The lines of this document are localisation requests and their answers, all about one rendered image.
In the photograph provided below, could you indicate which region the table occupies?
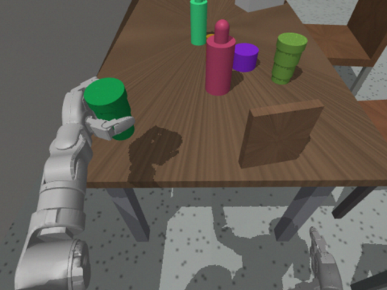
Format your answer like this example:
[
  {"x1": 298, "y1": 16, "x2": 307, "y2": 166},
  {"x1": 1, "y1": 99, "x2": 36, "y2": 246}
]
[{"x1": 86, "y1": 0, "x2": 387, "y2": 242}]

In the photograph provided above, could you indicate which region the left robot hand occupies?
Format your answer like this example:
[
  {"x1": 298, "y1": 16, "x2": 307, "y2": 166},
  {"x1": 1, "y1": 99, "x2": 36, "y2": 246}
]
[{"x1": 62, "y1": 77, "x2": 135, "y2": 141}]

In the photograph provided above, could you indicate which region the right robot hand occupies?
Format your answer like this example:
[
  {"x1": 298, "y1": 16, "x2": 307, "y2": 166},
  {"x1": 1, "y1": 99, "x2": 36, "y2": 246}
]
[{"x1": 288, "y1": 227, "x2": 343, "y2": 290}]

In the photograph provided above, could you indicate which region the left robot arm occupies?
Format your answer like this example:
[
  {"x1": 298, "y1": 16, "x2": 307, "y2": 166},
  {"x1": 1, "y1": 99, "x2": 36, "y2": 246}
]
[{"x1": 15, "y1": 123, "x2": 93, "y2": 290}]

